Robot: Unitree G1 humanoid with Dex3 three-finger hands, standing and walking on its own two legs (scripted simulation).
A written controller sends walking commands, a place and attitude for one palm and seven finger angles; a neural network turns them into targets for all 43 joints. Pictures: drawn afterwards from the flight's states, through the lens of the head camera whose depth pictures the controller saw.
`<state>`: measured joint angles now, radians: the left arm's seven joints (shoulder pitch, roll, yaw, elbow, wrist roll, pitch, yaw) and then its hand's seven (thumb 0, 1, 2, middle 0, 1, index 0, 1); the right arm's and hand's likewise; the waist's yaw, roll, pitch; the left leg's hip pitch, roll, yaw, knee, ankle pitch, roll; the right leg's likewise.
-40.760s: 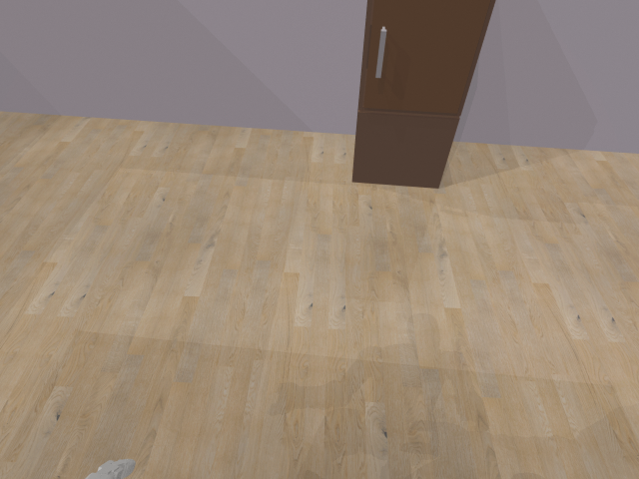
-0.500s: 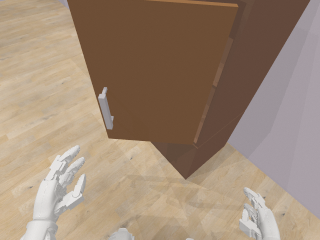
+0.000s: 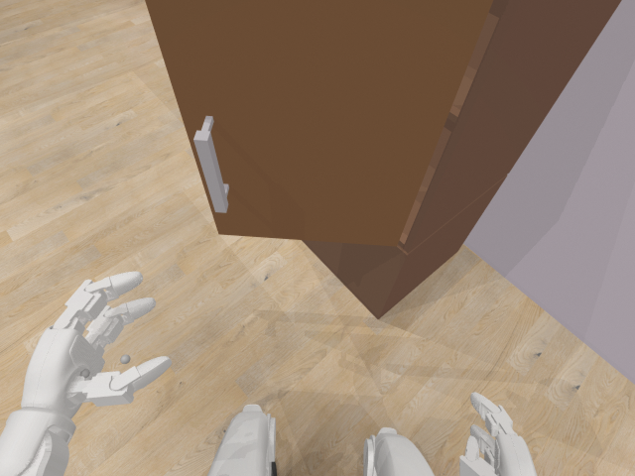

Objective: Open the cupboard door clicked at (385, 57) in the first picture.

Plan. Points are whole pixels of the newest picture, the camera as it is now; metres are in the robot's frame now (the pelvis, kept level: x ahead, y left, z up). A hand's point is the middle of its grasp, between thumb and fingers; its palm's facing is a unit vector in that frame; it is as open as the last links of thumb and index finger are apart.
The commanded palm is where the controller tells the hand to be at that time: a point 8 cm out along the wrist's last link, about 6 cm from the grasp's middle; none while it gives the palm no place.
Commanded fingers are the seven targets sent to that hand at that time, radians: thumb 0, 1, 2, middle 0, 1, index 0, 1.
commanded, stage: raise the hand with hooked fingers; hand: left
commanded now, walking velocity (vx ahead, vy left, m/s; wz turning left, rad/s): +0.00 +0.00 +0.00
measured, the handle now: (215, 167) +0.56 +0.20 +0.00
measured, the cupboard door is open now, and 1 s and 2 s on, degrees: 47 47 47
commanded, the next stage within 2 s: move the hooked fingers beside the handle in 1.28 s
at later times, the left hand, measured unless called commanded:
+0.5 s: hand (85, 344) +0.25 +0.28 +0.03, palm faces +0.03 -1.00 -0.06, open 13.7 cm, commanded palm +0.24 +0.33 +0.04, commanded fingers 0.00 -0.50 0.30 -0.30 -1.20 -0.30 -1.20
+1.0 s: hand (99, 316) +0.29 +0.27 +0.03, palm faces -0.02 -1.00 -0.05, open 14.0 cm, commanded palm +0.27 +0.32 +0.04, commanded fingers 0.00 -0.50 0.30 -0.30 -1.20 -0.30 -1.20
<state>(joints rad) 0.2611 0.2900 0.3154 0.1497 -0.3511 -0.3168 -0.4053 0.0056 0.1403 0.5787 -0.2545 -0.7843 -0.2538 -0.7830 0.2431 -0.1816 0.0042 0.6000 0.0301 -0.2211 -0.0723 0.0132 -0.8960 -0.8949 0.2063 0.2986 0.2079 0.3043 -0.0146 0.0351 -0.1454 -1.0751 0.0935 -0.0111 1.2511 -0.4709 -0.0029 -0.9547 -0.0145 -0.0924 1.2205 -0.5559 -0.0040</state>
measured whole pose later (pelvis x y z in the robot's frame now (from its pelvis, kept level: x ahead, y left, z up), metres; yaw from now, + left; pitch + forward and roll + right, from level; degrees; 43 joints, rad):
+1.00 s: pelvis +0.01 +0.00 -0.01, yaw +0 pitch +20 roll -4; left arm 0.05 0.41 0.44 0.35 -0.39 -0.37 -0.56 -0.01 -0.50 0.30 -0.30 -1.20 -0.30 -1.20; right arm 0.27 -0.29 0.01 0.56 0.04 -0.21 -0.06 0.01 -0.90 -0.90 0.20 0.30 0.21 0.30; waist -0.02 0.03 -0.17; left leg -1.16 0.09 -0.01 1.29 -0.50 0.00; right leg -1.03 -0.02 -0.09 1.26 -0.58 0.00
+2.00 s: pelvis +0.01 +0.01 -0.02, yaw -1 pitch +24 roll -4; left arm -0.32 0.46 0.45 0.66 -0.29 -0.37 -0.51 -0.01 -0.50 0.30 -0.30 -1.20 -0.30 -1.20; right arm 0.28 -0.29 0.02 0.60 0.03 -0.13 -0.06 0.01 -0.90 -0.89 0.20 0.30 0.21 0.30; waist -0.05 0.02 -0.16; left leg -1.24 0.09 -0.01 1.33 -0.51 0.01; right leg -1.11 -0.01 -0.08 1.29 -0.59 0.01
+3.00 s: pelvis +0.00 +0.01 -0.06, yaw -4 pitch +30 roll -6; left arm -0.89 0.70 0.54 1.14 -0.11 -0.38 -0.46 -0.01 -0.50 0.30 -0.30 -1.20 -0.30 -1.20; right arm 0.30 -0.29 0.07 0.62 0.00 0.02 -0.04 0.00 -0.90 -0.89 0.21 0.30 0.21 0.30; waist -0.17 0.03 -0.15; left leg -1.48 0.12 -0.03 1.47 -0.53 0.02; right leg -1.35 0.01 -0.08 1.42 -0.59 0.01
